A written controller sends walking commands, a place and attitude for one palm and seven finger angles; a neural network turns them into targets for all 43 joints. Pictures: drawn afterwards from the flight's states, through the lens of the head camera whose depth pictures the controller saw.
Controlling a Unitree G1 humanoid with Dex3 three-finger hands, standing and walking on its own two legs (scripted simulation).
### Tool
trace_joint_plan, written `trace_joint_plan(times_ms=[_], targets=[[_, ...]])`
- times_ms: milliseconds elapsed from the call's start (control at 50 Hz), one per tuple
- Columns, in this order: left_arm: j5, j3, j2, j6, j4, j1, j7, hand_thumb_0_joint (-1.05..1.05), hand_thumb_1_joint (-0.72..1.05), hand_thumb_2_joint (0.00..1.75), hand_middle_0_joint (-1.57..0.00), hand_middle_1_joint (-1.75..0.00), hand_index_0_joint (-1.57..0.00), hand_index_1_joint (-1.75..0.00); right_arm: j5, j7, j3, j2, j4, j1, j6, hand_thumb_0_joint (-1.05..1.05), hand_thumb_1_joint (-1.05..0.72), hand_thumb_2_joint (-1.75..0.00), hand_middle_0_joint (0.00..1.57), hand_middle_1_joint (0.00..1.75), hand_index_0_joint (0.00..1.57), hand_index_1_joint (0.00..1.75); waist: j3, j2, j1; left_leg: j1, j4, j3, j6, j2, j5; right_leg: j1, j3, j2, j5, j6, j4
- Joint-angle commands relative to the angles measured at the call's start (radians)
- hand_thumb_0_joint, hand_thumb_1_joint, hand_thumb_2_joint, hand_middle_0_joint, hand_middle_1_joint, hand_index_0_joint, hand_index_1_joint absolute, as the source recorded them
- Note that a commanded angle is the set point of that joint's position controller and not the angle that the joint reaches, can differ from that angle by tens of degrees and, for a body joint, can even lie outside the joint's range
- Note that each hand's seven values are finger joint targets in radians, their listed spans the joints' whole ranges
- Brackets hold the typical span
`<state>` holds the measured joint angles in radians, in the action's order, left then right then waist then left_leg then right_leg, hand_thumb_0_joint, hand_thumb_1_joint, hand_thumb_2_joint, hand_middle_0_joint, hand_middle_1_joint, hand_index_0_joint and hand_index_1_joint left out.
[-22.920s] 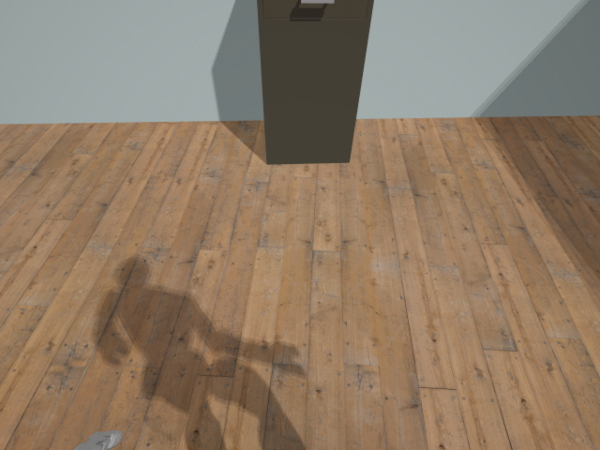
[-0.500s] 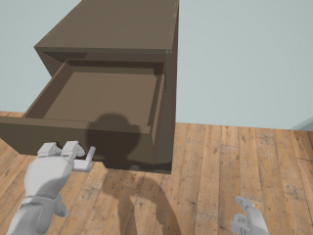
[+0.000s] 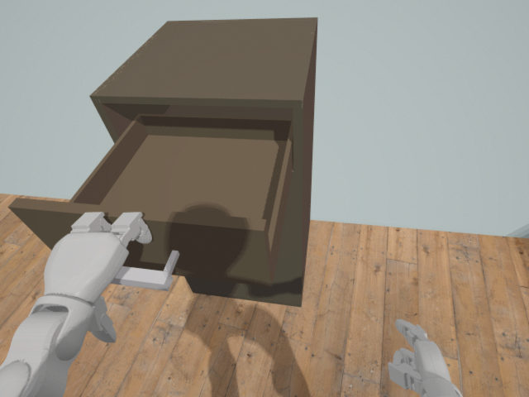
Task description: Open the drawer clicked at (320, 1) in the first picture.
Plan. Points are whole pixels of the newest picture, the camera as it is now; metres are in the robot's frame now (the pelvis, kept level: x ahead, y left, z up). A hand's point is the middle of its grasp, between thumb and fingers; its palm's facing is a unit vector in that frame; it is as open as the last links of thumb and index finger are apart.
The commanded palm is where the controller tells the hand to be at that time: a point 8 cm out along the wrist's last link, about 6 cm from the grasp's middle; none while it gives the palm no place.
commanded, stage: lift the hand off the handle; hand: left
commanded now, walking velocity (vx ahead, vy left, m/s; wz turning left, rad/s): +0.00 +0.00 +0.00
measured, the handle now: (137, 265) +0.28 +0.26 +0.05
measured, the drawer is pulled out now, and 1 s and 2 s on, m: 0.30 0.30 0.30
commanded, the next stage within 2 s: draw the hand back to the body in 0.76 s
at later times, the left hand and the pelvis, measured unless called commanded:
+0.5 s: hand (89, 233) +0.25 +0.26 +0.17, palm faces +0.12 -0.02 -0.99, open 13.8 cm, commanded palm +0.21 +0.25 +0.23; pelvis +0.00 +0.00 +0.01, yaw +0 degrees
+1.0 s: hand (100, 230) +0.25 +0.24 +0.18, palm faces +0.09 -0.02 -1.00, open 13.8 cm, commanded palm +0.20 +0.25 +0.25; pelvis -0.01 +0.00 +0.01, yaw +0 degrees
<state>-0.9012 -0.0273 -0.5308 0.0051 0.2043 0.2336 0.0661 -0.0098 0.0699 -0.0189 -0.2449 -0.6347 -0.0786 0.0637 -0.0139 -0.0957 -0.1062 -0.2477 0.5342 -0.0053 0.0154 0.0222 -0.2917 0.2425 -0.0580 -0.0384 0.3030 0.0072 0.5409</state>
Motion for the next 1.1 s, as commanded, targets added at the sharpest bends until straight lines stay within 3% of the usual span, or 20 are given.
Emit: trace_joint_plan(times_ms=[0, 60, 80, 160, 220, 320, 440, 520, 620, 660, 680, 760, 780, 800, 860, 880, 900, 960, 1060, 1080], targets=[[0.027, -0.201, -0.254, 0.02, 0.214, -0.24, 0.028, 0.0, -0.5, 0.3, -0.3, -1.2, -0.3, -1.2, 0.002, 0.007, 0.035, -0.088, 0.147, 0.153, -0.046, 0.0, -0.9, -0.9, 0.2, 0.3, 0.2, 0.3, -0.165, 0.023, 0.006, 0.08, -0.081, -0.016, -0.029, -0.044, 0.265, -0.081, 0.007, 0.047, -0.231, -0.019, -0.104], [0.041, -0.209, -0.256, 0.017, 0.25, -0.241, 0.013, 0.0, -0.5, 0.3, -0.3, -1.2, -0.3, -1.2, 0.009, 0.003, 0.029, -0.092, 0.162, 0.175, -0.049, 0.0, -0.9, -0.9, 0.2, 0.3, 0.2, 0.3, -0.182, 0.005, -0.001, 0.101, -0.089, -0.012, -0.025, -0.043, 0.294, -0.102, 0.007, 0.048, -0.253, -0.019, -0.112], [0.044, -0.163, -0.217, 0.019, 0.262, -0.268, 0.006, 0.0, -0.5, 0.3, -0.3, -1.2, -0.3, -1.2, 0.004, -0.001, 0.022, -0.084, 0.163, 0.162, -0.051, 0.0, -0.9, -0.9, 0.2, 0.3, 0.2, 0.3, -0.186, 0.009, 0.005, 0.103, -0.093, -0.014, -0.027, -0.044, 0.3, -0.097, -0.003, 0.041, -0.246, -0.016, -0.109], [0.071, -0.224, -0.272, 0.011, 0.3, -0.238, -0.012, 0.0, -0.5, 0.3, -0.3, -1.2, -0.3, -1.2, 0.011, -0.006, 0.028, -0.096, 0.169, 0.177, -0.056, 0.0, -0.9, -0.9, 0.2, 0.3, 0.2, 0.3, -0.201, 0.018, -0.009, 0.124, -0.102, -0.009, -0.026, -0.042, 0.331, -0.138, 0.005, 0.046, -0.289, -0.017, -0.122], [0.074, -0.183, -0.241, 0.001, 0.301, -0.264, -0.032, 0.0, -0.5, 0.3, -0.3, -1.2, -0.3, -1.2, 0.01, -0.011, 0.026, -0.097, 0.165, 0.169, -0.048, 0.0, -0.9, -0.9, 0.2, 0.3, 0.2, 0.3, -0.171, 0.033, 0.001, 0.116, -0.122, -0.015, -0.027, -0.044, 0.319, -0.127, -0.007, 0.042, -0.272, -0.012, -0.133], [0.079, -0.197, -0.277, -0.05, 0.213, -0.308, -0.074, 0.0, -0.5, 0.3, -0.3, -1.2, -0.3, -1.2, 0.02, -0.015, 0.017, -0.107, 0.155, 0.174, -0.037, 0.0, -0.9, -0.9, 0.2, 0.3, 0.2, 0.3, -0.13, 0.052, -0.003, 0.094, -0.146, -0.017, -0.026, -0.045, 0.289, -0.141, -0.003, 0.041, -0.249, -0.01, -0.152], [0.116, -0.236, -0.328, -0.058, 0.334, -0.299, -0.142, 0.0, -0.5, 0.3, -0.3, -1.2, -0.3, -1.2, 0.019, -0.031, 0.019, -0.11, 0.185, 0.184, -0.043, 0.0, -0.9, -0.9, 0.2, 0.3, 0.2, 0.3, -0.228, 0.037, -0.018, 0.138, -0.141, -0.019, -0.029, -0.048, 0.362, -0.204, 0.0, 0.039, -0.328, -0.008, -0.135], [0.145, -0.232, -0.313, -0.054, 0.345, -0.286, -0.173, 0.0, -0.5, 0.3, -0.3, -1.2, -0.3, -1.2, 0.025, -0.04, 0.011, -0.112, 0.186, 0.187, -0.043, 0.0, -0.9, -0.9, 0.2, 0.3, 0.2, 0.3, -0.138, 0.038, -0.005, 0.11, -0.154, -0.018, -0.026, -0.041, 0.327, -0.16, -0.012, 0.044, -0.286, -0.005, -0.153], [0.145, -0.271, -0.36, -0.064, 0.269, -0.395, -0.174, 0.0, -0.5, 0.3, -0.3, -1.2, -0.3, -1.2, 0.032, -0.04, 0.007, -0.119, 0.174, 0.178, -0.046, 0.0, -0.9, -0.9, 0.2, 0.3, 0.2, 0.3, -0.103, 0.058, -0.002, 0.079, -0.166, -0.015, -0.021, -0.039, 0.262, -0.136, -0.011, 0.045, -0.201, -0.006, -0.171], [0.158, -0.281, -0.368, -0.066, 0.296, -0.441, -0.172, 0.0, -0.5, 0.3, -0.3, -1.2, -0.3, -1.2, 0.044, -0.044, 0.006, -0.118, 0.182, 0.202, -0.059, 0.0, -0.9, -0.9, 0.2, 0.3, 0.2, 0.3, -0.14, 0.015, -0.005, 0.099, -0.155, -0.008, -0.019, -0.038, 0.258, -0.14, 0.002, 0.05, -0.194, -0.012, -0.171], [0.146, -0.216, -0.315, -0.063, 0.275, -0.464, -0.179, 0.0, -0.5, 0.3, -0.3, -1.2, -0.3, -1.2, 0.032, -0.047, -0.001, -0.109, 0.181, 0.184, -0.063, 0.0, -0.9, -0.9, 0.2, 0.3, 0.2, 0.3, -0.16, 0.026, -0.002, 0.101, -0.159, -0.01, -0.021, -0.048, 0.271, -0.147, -0.008, 0.042, -0.197, -0.013, -0.163], [0.156, -0.217, -0.32, -0.078, 0.286, -0.442, -0.202, 0.0, -0.5, 0.3, -0.3, -1.2, -0.3, -1.2, 0.047, -0.05, 0.008, -0.12, 0.186, 0.202, -0.061, 0.0, -0.9, -0.9, 0.2, 0.3, 0.2, 0.3, -0.172, 0.016, 0.002, 0.11, -0.151, -0.015, -0.02, -0.042, 0.273, -0.151, 0.002, 0.047, -0.227, -0.011, -0.164], [0.142, -0.166, -0.285, -0.077, 0.27, -0.459, -0.213, 0.0, -0.5, 0.3, -0.3, -1.2, -0.3, -1.2, 0.035, -0.052, -0.002, -0.111, 0.19, 0.185, -0.062, 0.0, -0.9, -0.9, 0.2, 0.3, 0.2, 0.3, -0.189, 0.047, 0.003, 0.104, -0.156, -0.015, -0.023, -0.051, 0.27, -0.157, -0.005, 0.042, -0.213, -0.01, -0.157], [0.136, -0.2, -0.322, -0.082, 0.218, -0.43, -0.212, 0.0, -0.5, 0.3, -0.3, -1.2, -0.3, -1.2, 0.038, -0.047, 0.011, -0.119, 0.168, 0.175, -0.05, 0.0, -0.9, -0.9, 0.2, 0.3, 0.2, 0.3, -0.145, 0.06, 0.013, 0.095, -0.165, -0.02, -0.024, -0.042, 0.25, -0.138, -0.006, 0.047, -0.199, -0.008, -0.17], [0.134, -0.237, -0.361, -0.063, 0.316, -0.463, -0.209, 0.0, -0.5, 0.3, -0.3, -1.2, -0.3, -1.2, 0.041, -0.049, 0.005, -0.123, 0.194, 0.201, -0.061, 0.0, -0.9, -0.9, 0.2, 0.3, 0.2, 0.3, -0.192, 0.01, -0.004, 0.108, -0.155, -0.011, -0.024, -0.042, 0.251, -0.16, 0.007, 0.048, -0.204, -0.014, -0.163], [0.12, -0.204, -0.328, -0.053, 0.319, -0.454, -0.21, 0.0, -0.5, 0.3, -0.3, -1.2, -0.3, -1.2, 0.027, -0.053, -0.006, -0.104, 0.198, 0.19, -0.066, 0.0, -0.9, -0.9, 0.2, 0.3, 0.2, 0.3, -0.228, 0.035, -0.013, 0.113, -0.151, -0.011, -0.027, -0.054, 0.276, -0.178, -0.001, 0.04, -0.213, -0.015, -0.149], [0.127, -0.284, -0.391, -0.048, 0.304, -0.38, -0.199, 0.0, -0.5, 0.3, -0.3, -1.2, -0.3, -1.2, 0.027, -0.049, 0.011, -0.112, 0.181, 0.172, -0.058, 0.0, -0.9, -0.9, 0.2, 0.3, 0.2, 0.3, -0.219, 0.038, -0.017, 0.115, -0.154, -0.013, -0.028, -0.045, 0.293, -0.188, -0.002, 0.045, -0.239, -0.015, -0.15], [0.162, -0.357, -0.426, -0.035, 0.372, -0.336, -0.181, 0.0, -0.5, 0.3, -0.3, -1.2, -0.3, -1.2, 0.031, -0.054, 0.005, -0.117, 0.202, 0.191, -0.063, 0.0, -0.9, -0.9, 0.2, 0.3, 0.2, 0.3, -0.225, 0.011, -0.031, 0.109, -0.131, -0.013, -0.023, -0.044, 0.318, -0.202, 0.006, 0.042, -0.287, -0.015, -0.139], [0.202, -0.379, -0.39, -0.045, 0.35, -0.236, -0.167, 0.0, -0.5, 0.3, -0.3, -1.2, -0.3, -1.2, 0.042, -0.061, 0.012, -0.117, 0.203, 0.19, -0.065, 0.0, -0.9, -0.9, 0.2, 0.3, 0.2, 0.3, -0.152, 0.031, -0.025, 0.087, -0.123, -0.021, -0.018, -0.038, 0.31, -0.157, -0.004, 0.045, -0.276, -0.008, -0.144], [0.203, -0.324, -0.346, -0.049, 0.34, -0.24, -0.174, 0.0, -0.5, 0.3, -0.3, -1.2, -0.3, -1.2, 0.035, -0.062, 0.004, -0.111, 0.204, 0.175, -0.063, 0.0, -0.9, -0.9, 0.2, 0.3, 0.2, 0.3, -0.144, 0.032, -0.015, 0.079, -0.129, -0.026, -0.019, -0.043, 0.293, -0.149, -0.012, 0.037, -0.255, -0.004, -0.142]])
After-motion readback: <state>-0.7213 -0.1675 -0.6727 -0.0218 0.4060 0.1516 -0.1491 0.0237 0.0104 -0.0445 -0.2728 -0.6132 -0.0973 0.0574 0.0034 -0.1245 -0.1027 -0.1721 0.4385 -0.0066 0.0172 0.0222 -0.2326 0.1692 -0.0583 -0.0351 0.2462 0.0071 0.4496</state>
